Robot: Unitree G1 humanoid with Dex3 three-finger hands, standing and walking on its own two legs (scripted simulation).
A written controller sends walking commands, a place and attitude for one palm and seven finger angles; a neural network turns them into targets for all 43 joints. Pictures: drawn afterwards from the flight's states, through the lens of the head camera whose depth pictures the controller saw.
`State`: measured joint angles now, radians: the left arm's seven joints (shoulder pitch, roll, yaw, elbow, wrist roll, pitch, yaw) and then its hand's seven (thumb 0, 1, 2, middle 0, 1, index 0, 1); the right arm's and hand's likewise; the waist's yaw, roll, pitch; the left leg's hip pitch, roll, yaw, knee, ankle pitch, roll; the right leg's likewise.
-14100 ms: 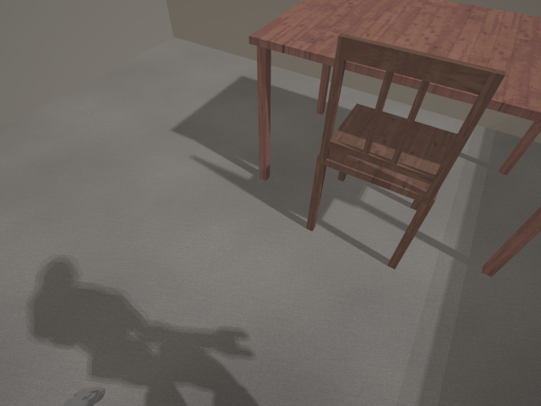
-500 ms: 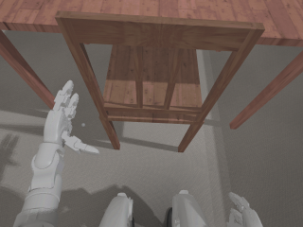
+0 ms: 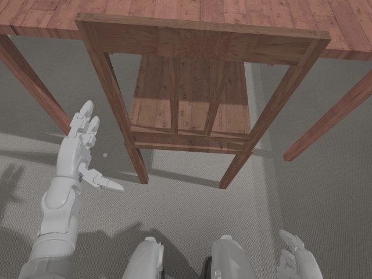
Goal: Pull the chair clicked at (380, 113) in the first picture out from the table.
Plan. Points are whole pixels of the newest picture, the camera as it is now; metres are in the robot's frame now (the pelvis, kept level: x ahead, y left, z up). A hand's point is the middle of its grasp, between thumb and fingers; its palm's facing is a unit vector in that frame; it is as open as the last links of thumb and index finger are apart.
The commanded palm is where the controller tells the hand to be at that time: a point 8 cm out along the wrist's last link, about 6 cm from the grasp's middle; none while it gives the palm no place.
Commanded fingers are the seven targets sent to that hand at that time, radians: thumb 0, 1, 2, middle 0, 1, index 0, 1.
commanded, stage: push the fingers through the gap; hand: left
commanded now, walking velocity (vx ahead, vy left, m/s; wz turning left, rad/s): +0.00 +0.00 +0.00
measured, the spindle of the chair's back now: (174, 101) +0.51 +0.04 +0.01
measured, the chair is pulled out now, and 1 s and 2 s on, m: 0.00 0.00 0.00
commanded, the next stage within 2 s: hook a spindle and tug to test in 1.58 s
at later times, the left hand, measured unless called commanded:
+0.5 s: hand (112, 132) +0.41 +0.17 +0.02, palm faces -0.04 -1.00 -0.05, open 16.9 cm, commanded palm +0.39 +0.22 +0.02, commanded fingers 0.00 -0.50 0.30 -0.06 -0.08 -0.06 -0.08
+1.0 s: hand (118, 114) +0.46 +0.17 +0.01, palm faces -0.03 -1.00 -0.05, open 16.9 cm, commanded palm +0.44 +0.21 +0.02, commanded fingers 0.00 -0.50 0.30 -0.06 -0.08 -0.06 -0.08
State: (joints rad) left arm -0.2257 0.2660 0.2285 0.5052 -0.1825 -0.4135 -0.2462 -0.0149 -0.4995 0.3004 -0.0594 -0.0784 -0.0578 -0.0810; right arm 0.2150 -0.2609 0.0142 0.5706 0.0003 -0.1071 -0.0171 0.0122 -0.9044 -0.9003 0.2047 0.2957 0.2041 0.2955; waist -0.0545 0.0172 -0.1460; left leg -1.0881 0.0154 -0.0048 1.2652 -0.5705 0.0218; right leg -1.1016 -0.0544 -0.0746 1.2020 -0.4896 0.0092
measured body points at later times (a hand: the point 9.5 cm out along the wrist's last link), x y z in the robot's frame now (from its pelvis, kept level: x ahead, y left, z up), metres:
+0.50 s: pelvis +0.00 +0.00 +0.00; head +0.13 +0.01 +0.43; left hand +0.41 +0.23 +0.02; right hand +0.10 -0.26 -0.11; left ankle +0.01 +0.10 -0.63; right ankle +0.04 -0.13 -0.63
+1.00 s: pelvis -0.01 +0.00 -0.01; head +0.15 +0.01 +0.41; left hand +0.46 +0.22 +0.02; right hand +0.07 -0.27 -0.13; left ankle +0.01 +0.10 -0.63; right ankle +0.04 -0.13 -0.63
